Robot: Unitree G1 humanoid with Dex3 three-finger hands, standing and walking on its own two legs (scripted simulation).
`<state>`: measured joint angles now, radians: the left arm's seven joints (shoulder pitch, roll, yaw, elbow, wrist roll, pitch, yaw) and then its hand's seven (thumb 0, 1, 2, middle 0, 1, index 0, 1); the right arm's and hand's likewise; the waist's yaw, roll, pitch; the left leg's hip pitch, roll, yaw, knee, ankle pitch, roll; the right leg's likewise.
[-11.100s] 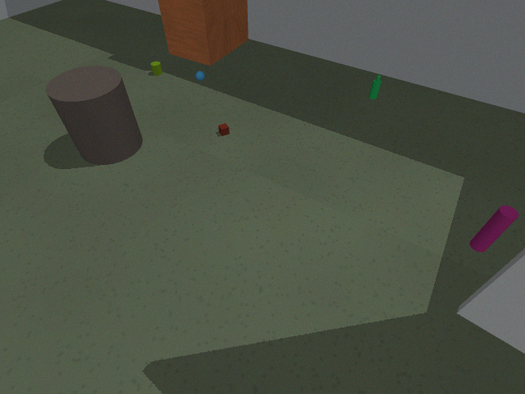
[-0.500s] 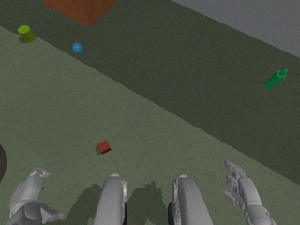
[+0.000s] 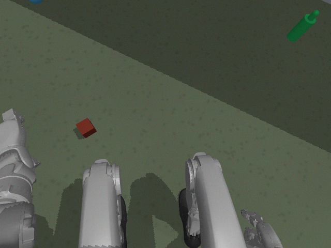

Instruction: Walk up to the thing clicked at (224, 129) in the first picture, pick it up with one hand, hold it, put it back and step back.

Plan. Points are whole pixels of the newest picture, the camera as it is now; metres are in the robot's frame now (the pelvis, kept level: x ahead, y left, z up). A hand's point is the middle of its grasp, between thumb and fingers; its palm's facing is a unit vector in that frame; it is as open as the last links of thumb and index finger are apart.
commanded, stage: rise first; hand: left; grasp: from above
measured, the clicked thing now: (86, 128) +0.50 +0.26 -0.39
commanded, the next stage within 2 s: none
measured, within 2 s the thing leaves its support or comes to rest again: neither
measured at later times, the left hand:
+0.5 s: hand (47, 135) +0.42 +0.32 -0.22, palm faces -0.33 -0.26 -0.91, open 13.8 cm
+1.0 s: hand (57, 132) +0.45 +0.31 -0.26, palm faces -0.32 -0.28 -0.91, open 13.9 cm
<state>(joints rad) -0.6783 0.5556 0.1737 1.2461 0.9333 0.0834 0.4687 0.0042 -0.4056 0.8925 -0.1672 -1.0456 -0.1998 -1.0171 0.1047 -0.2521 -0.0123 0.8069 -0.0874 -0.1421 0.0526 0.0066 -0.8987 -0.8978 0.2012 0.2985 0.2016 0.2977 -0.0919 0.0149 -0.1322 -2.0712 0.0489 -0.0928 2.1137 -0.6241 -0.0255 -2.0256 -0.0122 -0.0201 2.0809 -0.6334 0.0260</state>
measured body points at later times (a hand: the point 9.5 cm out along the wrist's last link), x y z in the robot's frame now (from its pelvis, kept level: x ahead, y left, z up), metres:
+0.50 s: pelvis +0.01 +0.01 -0.06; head +0.24 +0.04 +0.33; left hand +0.44 +0.33 -0.17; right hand +0.07 -0.26 -0.18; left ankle +0.10 +0.14 -0.38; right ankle +0.11 -0.13 -0.38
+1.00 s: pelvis +0.02 +0.00 -0.09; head +0.27 +0.03 +0.29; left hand +0.46 +0.32 -0.21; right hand +0.06 -0.27 -0.21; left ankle +0.10 +0.14 -0.38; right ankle +0.11 -0.13 -0.38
